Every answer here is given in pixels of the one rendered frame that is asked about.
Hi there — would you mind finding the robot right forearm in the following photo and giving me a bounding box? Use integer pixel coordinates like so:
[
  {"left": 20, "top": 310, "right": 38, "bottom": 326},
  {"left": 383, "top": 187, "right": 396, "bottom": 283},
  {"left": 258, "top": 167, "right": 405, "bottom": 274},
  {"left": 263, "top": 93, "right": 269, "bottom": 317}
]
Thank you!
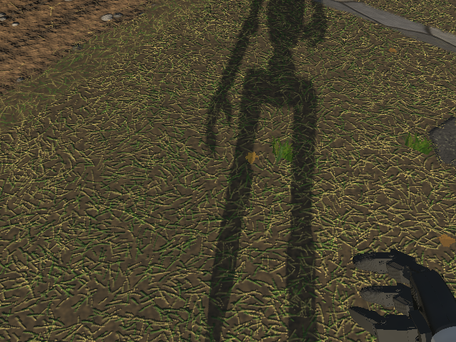
[{"left": 431, "top": 326, "right": 456, "bottom": 342}]

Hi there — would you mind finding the robot right hand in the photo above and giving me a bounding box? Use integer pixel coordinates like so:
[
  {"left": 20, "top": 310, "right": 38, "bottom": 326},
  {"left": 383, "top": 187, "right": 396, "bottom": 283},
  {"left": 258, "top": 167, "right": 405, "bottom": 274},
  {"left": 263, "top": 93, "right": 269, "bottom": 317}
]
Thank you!
[{"left": 348, "top": 249, "right": 456, "bottom": 342}]

